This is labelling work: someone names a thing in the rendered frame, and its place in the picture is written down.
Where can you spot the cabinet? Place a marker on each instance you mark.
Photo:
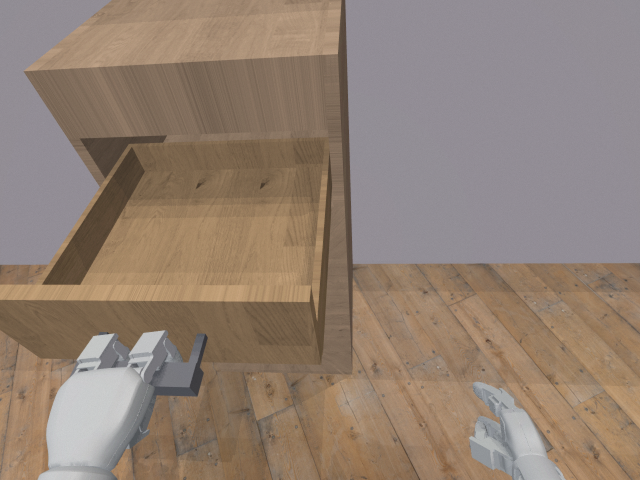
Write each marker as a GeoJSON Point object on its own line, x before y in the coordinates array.
{"type": "Point", "coordinates": [160, 71]}

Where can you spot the left robot hand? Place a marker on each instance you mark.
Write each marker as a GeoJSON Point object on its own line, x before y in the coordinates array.
{"type": "Point", "coordinates": [101, 411]}

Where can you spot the handle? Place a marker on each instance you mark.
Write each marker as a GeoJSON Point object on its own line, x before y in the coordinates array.
{"type": "Point", "coordinates": [176, 378]}

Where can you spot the right robot hand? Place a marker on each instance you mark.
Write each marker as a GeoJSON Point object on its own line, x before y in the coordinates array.
{"type": "Point", "coordinates": [499, 445]}

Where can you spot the right robot forearm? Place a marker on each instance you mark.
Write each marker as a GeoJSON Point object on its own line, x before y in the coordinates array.
{"type": "Point", "coordinates": [535, 467]}

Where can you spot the drawer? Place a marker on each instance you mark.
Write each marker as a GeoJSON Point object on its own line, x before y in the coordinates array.
{"type": "Point", "coordinates": [224, 238]}

